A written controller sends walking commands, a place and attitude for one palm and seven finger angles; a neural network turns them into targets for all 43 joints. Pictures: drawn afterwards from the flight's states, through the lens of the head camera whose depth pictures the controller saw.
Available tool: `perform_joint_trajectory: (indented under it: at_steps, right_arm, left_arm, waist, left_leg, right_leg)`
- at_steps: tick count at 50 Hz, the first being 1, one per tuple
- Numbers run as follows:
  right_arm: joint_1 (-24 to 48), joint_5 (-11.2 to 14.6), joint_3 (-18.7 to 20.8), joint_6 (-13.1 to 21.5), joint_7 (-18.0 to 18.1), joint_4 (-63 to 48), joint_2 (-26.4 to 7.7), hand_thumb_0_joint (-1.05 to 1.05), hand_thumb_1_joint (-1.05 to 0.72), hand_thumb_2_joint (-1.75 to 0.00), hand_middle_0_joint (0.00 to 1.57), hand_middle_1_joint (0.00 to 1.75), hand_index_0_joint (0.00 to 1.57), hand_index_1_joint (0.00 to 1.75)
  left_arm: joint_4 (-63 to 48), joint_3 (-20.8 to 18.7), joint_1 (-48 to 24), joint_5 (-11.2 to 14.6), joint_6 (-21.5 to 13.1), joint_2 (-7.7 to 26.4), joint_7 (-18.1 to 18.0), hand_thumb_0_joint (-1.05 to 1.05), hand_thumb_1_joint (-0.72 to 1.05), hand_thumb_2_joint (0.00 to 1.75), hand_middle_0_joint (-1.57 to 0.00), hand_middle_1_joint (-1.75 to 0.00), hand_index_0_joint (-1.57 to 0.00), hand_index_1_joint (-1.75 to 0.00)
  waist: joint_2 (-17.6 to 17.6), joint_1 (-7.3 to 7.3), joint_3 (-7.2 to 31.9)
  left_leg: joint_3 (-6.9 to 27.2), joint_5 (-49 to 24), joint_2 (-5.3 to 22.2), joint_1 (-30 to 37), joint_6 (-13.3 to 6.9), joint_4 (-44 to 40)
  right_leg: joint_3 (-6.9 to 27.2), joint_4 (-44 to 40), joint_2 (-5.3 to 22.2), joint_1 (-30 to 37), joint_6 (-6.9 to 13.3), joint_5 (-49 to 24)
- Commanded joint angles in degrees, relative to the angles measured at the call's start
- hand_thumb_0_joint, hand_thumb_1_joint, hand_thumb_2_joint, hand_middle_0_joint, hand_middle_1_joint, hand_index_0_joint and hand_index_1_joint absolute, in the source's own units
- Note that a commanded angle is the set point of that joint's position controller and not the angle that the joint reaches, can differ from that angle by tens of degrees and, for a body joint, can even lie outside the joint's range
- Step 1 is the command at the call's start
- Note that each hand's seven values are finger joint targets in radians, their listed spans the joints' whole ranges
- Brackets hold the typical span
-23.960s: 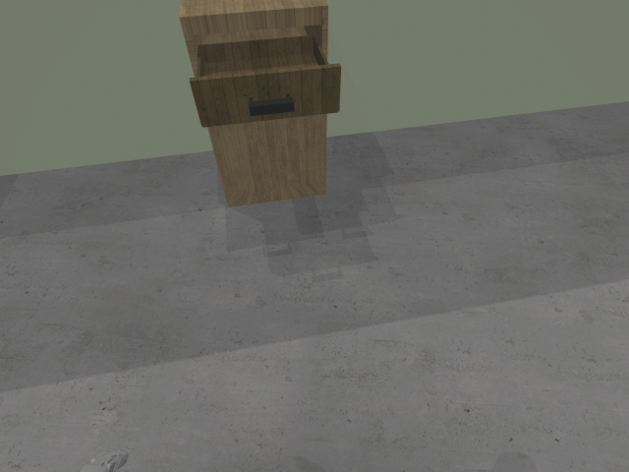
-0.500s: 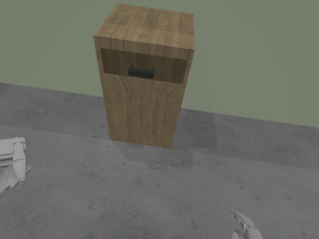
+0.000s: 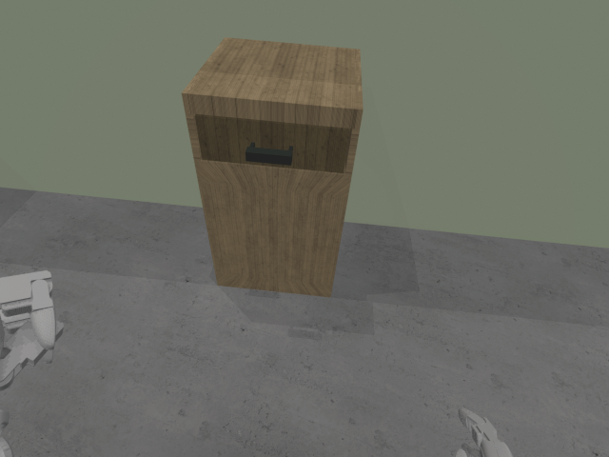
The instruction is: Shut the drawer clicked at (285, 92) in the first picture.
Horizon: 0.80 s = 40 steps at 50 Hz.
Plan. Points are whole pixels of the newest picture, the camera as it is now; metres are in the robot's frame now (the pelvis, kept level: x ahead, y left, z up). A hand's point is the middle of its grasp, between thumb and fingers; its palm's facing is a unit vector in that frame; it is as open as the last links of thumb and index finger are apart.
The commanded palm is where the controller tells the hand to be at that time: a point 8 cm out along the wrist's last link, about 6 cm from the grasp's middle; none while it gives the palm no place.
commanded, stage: let the arm hang, fingers relaxed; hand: left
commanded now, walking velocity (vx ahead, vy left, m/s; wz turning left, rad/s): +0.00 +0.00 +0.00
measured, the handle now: (270, 151) +0.88 +0.13 -0.08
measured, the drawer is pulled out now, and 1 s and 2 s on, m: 0.00 0.00 0.00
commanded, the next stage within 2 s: look to check the result in 1.18 s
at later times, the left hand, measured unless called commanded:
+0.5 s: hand out of the picture -0.03 +0.19 -0.17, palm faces +0.09 -0.97 -0.21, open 3.8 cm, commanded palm none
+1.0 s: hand out of the picture -0.01 +0.15 -0.17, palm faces +0.08 -0.98 -0.15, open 7.3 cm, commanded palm none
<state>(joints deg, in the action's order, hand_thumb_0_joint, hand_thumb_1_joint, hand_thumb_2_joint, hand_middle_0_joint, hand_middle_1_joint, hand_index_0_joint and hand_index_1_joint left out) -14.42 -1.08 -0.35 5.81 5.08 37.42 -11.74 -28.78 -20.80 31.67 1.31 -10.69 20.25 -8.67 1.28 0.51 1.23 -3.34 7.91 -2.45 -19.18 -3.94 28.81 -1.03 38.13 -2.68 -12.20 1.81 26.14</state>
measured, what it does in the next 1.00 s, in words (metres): stands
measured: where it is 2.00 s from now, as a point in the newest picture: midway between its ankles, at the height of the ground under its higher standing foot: outside the picture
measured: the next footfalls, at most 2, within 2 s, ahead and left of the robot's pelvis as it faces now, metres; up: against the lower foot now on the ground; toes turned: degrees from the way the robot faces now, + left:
none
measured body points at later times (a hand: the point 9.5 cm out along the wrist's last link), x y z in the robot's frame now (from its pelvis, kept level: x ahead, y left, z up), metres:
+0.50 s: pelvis +0.00 -0.01 +0.01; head +0.03 +0.02 +0.46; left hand -0.03 +0.24 -0.15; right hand +0.02 -0.24 -0.14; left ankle +0.06 +0.10 -0.73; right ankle -0.02 -0.09 -0.73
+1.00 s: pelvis +0.00 +0.00 +0.01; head +0.01 +0.00 +0.46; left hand -0.02 +0.20 -0.15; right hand -0.02 -0.20 -0.16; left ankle +0.06 +0.10 -0.73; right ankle -0.02 -0.09 -0.73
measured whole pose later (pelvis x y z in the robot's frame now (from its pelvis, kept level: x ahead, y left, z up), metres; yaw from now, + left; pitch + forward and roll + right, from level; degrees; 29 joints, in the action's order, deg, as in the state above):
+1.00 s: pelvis +0.00 +0.00 +0.01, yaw +1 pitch -2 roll +0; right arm -18.1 -1.5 0.6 -0.6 2.3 65.0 -5.8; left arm 64.8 -0.5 17.9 -0.2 -0.7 5.1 -2.4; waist -1.0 0.4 -1.8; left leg -0.3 7.9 -2.0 -15.1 -2.2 24.7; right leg -3.1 25.1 -1.8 -7.3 2.5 16.4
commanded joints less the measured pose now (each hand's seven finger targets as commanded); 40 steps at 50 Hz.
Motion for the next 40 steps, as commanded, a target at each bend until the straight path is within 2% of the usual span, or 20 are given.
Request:
perform_joint_trajectory:
  at_steps: [1,2,3,4,5,6,7,10,11,12,14,16,17,19,21,22,23,27,34,40]
  right_arm:
    - [7.47,0.27,2.12,3.22,-0.7,-11.51,-6.32,0.0,-0.9,-0.9,0.2,0.3,0.2,0.3]
    - [7.11,0.16,2.37,2.75,-0.84,-11.87,-6.24,0.0,-0.9,-0.9,0.2,0.3,0.2,0.3]
    - [7.33,0.13,2.61,2.17,-1.01,-11.91,-5.97,0.0,-0.9,-0.9,0.2,0.3,0.2,0.3]
    - [7.09,1.12,5.16,4.16,-5.42,2.94,-14.47,0.0,-0.9,-0.9,0.2,0.3,0.2,0.3]
    - [0.66,1.51,5.44,1.02,-5.67,3.38,-9.25,0.0,-0.9,-0.9,0.2,0.3,0.2,0.3]
    - [-0.5,1.3,4.65,-0.91,-5.56,3.59,-7.94,0.0,-0.9,-0.9,0.2,0.3,0.2,0.3]
    - [-0.43,0.63,4.24,-2.11,-5.33,2.92,-7.65,0.0,-0.9,-0.9,0.2,0.3,0.2,0.3]
    - [2.01,-0.63,3.55,-3.76,-4.54,2.66,-7.93,0.0,-0.9,-0.9,0.2,0.3,0.2,0.3]
    - [2.21,-0.71,3.59,-4.29,-4.34,3.71,-7.83,0.0,-0.9,-0.9,0.2,0.3,0.2,0.3]
    - [1.78,-0.78,3.45,-4.72,-4.28,5.07,-7.6,0.0,-0.9,-0.9,0.2,0.3,0.2,0.3]
    - [2.33,-0.87,2.34,-5.29,-3.94,8.27,-6.27,0.0,-0.9,-0.9,0.2,0.3,0.2,0.3]
    - [2.78,-0.69,1.81,-5.54,-3.72,10.98,-5.96,0.0,-0.9,-0.9,0.2,0.3,0.2,0.3]
    - [2.82,-0.51,1.79,-5.72,-3.54,11.87,-6.16,0.0,-0.9,-0.9,0.2,0.3,0.2,0.3]
    - [1.25,-0.58,1.74,-6.0,-3.24,14.28,-4.46,0.0,-0.9,-0.9,0.2,0.3,0.2,0.3]
    - [-0.86,-0.39,1.75,-5.94,-3.06,16.35,-3.51,0.0,-0.9,-0.9,0.2,0.3,0.2,0.3]
    - [-1.81,-0.18,1.9,-5.98,-2.96,17.0,-3.77,0.0,-0.9,-0.9,0.2,0.3,0.2,0.3]
    - [-2.44,-0.08,1.99,-5.94,-2.89,18.0,-3.8,0.0,-0.9,-0.9,0.2,0.3,0.2,0.3]
    - [-4.55,0.31,1.79,-5.81,-2.62,21.38,-3.48,0.0,-0.9,-0.9,0.2,0.3,0.2,0.3]
    - [-6.48,0.28,1.52,-6.03,-2.46,24.87,-1.64,0.0,-0.9,-0.9,0.2,0.3,0.2,0.3]
    - [-7.41,0.02,1.71,-6.29,-2.54,25.98,-0.03,0.0,-0.9,-0.9,0.2,0.3,0.2,0.3]
  left_arm:
    - [-15.86,-5.59,4.27,-0.27,-4.34,10.59,-0.12,0.0,0.9,0.9,-1.4,-1.6,-1.4,-1.6]
    - [-14.24,-6.46,6.74,-0.12,-4.31,10.85,-0.09,0.0,0.9,0.9,-1.4,-1.6,-1.4,-1.6]
    - [-14.36,-5.88,5.59,0.42,-4.49,10.4,0.18,0.0,0.9,0.9,-1.4,-1.6,-1.4,-1.6]
    - [35.6,14.43,-3.89,-4.32,4.56,2.52,7.81,0.0,0.9,0.9,-1.4,-1.6,-1.4,-1.6]
    - [36.06,13.41,-5.86,-3.57,9.02,-0.1,8.0,0.0,0.9,0.9,-1.36,-1.56,-1.36,-1.56]
    - [37.01,14.6,-8.39,-3.38,9.99,-1.45,8.21,0.0,0.9,0.9,-1.32,-1.51,-1.32,-1.51]
    - [39.36,15.44,-9.4,-3.46,10.41,-2.21,8.18,0.0,0.9,0.9,-1.28,-1.47,-1.28,-1.47]
    - [49.03,16.06,-11.94,-3.35,10.48,-1.67,7.94,0.0,0.9,0.9,-1.16,-1.34,-1.16,-1.34]
    - [52.9,16.12,-12.92,-3.22,10.73,-1.27,7.68,0.0,0.9,0.9,-1.12,-1.3,-1.12,-1.3]
    - [56.68,16.34,-14.07,-3.07,11.14,-0.69,7.43,0.0,0.9,0.9,-1.08,-1.25,-1.08,-1.25]
    - [64.13,17.08,-14.99,-2.37,11.52,-1.59,7.19,0.0,0.9,0.9,-1.0,-1.17,-1.0,-1.17]
    - [71.49,17.66,-14.36,-2.1,11.51,-1.7,7.2,0.0,0.9,0.9,-0.92,-1.08,-0.92,-1.08]
    - [74.39,17.91,-13.78,-2.06,11.36,-1.38,7.28,0.0,0.9,0.9,-0.88,-1.04,-0.88,-1.04]
    - [79.07,17.94,-12.03,-1.79,10.88,-3.24,7.33,0.0,0.9,0.9,-0.8,-0.95,-0.8,-0.95]
    - [82.5,18.23,-11.73,-1.78,10.42,-3.56,7.5,0.0,0.9,0.9,-0.72,-0.86,-0.72,-0.86]
    - [83.73,18.48,-11.77,-1.78,10.29,-3.55,7.48,0.0,0.9,0.9,-0.68,-0.82,-0.68,-0.82]
    - [85.07,18.85,-11.45,-1.73,10.19,-4.31,7.49,0.0,0.9,0.9,-0.64,-0.78,-0.64,-0.78]
    - [89.45,19.62,-9.78,-1.62,10.04,-5.04,7.2,0.0,0.9,0.9,-0.48,-0.6,-0.48,-0.6]
    - [93.53,20.15,-7.38,-1.54,10.16,-7.03,6.61,0.0,0.9,0.9,-0.2,-0.3,-0.2,-0.3]
    - [94.1,19.98,-6.78,-1.67,10.2,-8.38,6.21,0.0,0.9,0.9,-0.2,-0.3,-0.2,-0.3]
  waist:
    - [-8.75,-1.07,0.47]
    - [-4.83,-0.81,0.67]
    - [0.6,-0.14,0.81]
    - [4.69,1.8,0.71]
    - [3.85,2.56,5.12]
    - [4.64,2.57,4.59]
    - [9.15,1.85,3.14]
    - [15.9,0.15,0.26]
    - [13.62,0.06,0.92]
    - [7.7,0.35,0.86]
    - [-4.62,-0.35,-3.24]
    - [-8.58,-1.01,-5.02]
    - [-7.58,-1.42,-6.13]
    - [-11.74,-1.19,-2.95]
    - [-10.18,-0.6,-0.28]
    - [-5.9,-0.5,-0.19]
    - [-4.73,-0.25,-0.07]
    - [-3.73,-0.17,-2.13]
    - [-1.34,-0.12,-5.8]
    - [-1.35,-0.03,-8.63]
  left_leg:
    - [12.17,25.23,9.88,-7.18,2.37,-17.78]
    - [9.38,20.08,6.8,-5.38,3.34,-11.66]
    - [6.13,13.87,4.35,-1.04,3.91,-2.61]
    - [7.49,0.71,7.33,-2.01,2.48,12.7]
    - [7.94,2.81,6.65,3.63,3.23,12.73]
    - [7.3,2.98,5.81,3.72,3.05,12.13]
    - [7.34,0.01,5.58,2.17,2.35,11.52]
    - [6.47,-4.06,4.15,-0.65,1.33,10.71]
    - [6.64,-6.08,4.14,0.81,1.2,9.07]
    - [7.17,-9.75,4.69,2.54,1.23,6.56]
    - [11.56,-11.87,7.11,2.6,-0.08,0.16]
    - [14.52,-3.95,8.18,-0.01,-0.89,-5.48]
    - [14.72,-1.21,8.12,-0.68,-0.79,-6.23]
    - [12.83,3.12,7.16,1.41,-0.06,-6.72]
    - [11.98,2.87,6.96,4.0,0.27,-6.71]
    - [11.93,1.52,7.33,5.16,0.22,-6.45]
    - [11.56,1.15,7.38,6.29,0.29,-6.43]
    - [11.12,-1.83,7.88,8.32,0.13,-7.13]
    - [10.69,1.91,7.5,7.6,0.32,-9.09]
    - [10.49,5.69,6.95,5.93,0.55,-9.87]
  right_leg:
    - [-0.05,-13.5,1.35,8.96,0.18,-0.88]
    - [3.42,-19.1,3.5,7.1,0.91,-1.38]
    - [9.94,-24.03,7.93,0.83,2.89,2.06]
    - [9.85,-13.62,16.82,-5.88,4.45,-26.51]
    - [9.57,-11.25,15.75,-6.87,5.73,-29.32]
    - [7.19,-10.29,14.36,-9.53,5.33,-20.71]
    - [5.48,-9.5,11.93,-8.67,3.91,-20.71]
    - [5.63,-9.81,12.21,-2.16,3.8,-38.72]
    - [5.42,-9.04,12.27,-0.51,3.56,-41.32]
    - [4.86,-8.28,11.72,-0.5,3.09,-37.66]
    - [3.85,-9.89,8.14,-2.37,1.19,-21.93]
    - [3.5,-13.08,6.31,0.17,0.95,-10.99]
    - [3.83,-14.99,6.26,0.75,1.15,-10.03]
    - [4.9,-17.54,7.25,2.77,1.97,-10.27]
    - [5.12,-18.74,7.56,3.73,2.51,-11.59]
    - [4.51,-19.32,7.44,3.65,2.34,-12.4]
    - [4.36,-19.96,7.67,3.04,2.37,-12.56]
    - [3.84,-20.59,7.54,1.55,2.28,-13.85]
    - [3.66,-21.14,7.45,-0.27,2.27,-9.87]
    - [3.91,-21.02,7.13,-2.39,2.32,-6.7]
